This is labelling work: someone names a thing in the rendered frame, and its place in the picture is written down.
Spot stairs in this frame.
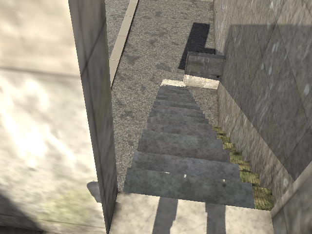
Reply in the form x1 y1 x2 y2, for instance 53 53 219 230
123 79 255 209

